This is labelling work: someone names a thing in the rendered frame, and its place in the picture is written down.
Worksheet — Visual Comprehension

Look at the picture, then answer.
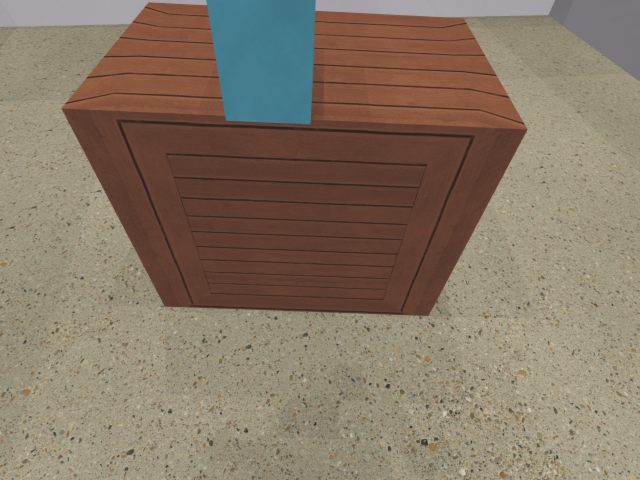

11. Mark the carton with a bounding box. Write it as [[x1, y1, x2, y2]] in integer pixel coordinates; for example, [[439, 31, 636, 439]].
[[206, 0, 316, 124]]

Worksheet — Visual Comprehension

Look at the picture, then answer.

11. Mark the pedestal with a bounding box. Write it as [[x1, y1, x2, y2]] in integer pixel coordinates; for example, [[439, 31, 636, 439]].
[[61, 2, 528, 316]]

